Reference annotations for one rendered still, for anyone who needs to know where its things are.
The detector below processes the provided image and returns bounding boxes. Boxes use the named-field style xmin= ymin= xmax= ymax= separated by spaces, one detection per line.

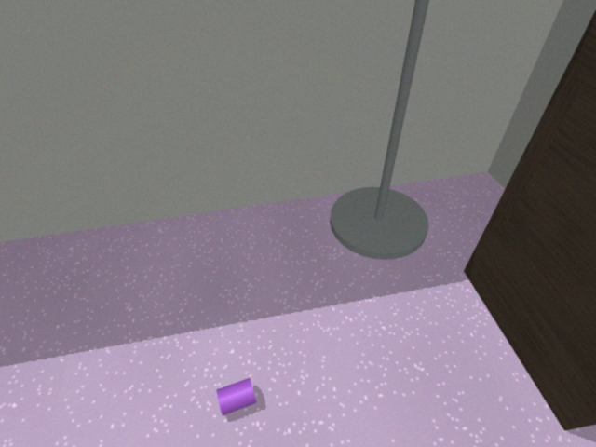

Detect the can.
xmin=217 ymin=378 xmax=257 ymax=415

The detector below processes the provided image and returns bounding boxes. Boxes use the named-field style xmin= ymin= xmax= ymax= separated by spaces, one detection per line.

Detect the coat stand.
xmin=330 ymin=0 xmax=429 ymax=260

